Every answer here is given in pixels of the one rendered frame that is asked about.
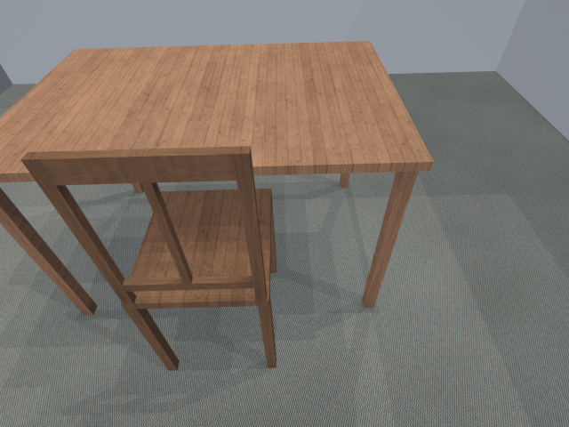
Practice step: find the table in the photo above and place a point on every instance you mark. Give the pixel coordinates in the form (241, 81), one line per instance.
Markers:
(304, 108)

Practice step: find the chair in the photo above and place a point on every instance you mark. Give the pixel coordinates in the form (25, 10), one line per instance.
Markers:
(202, 248)

